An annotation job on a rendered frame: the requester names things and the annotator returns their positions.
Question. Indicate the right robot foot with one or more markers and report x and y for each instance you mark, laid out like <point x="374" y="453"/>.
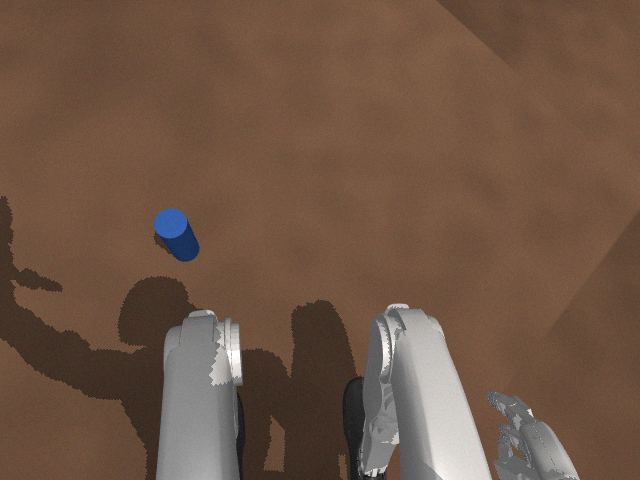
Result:
<point x="353" y="423"/>

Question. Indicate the right robot hand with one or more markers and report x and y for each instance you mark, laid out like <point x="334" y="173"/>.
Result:
<point x="537" y="443"/>

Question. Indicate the can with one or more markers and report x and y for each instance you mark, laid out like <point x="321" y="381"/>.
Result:
<point x="174" y="229"/>

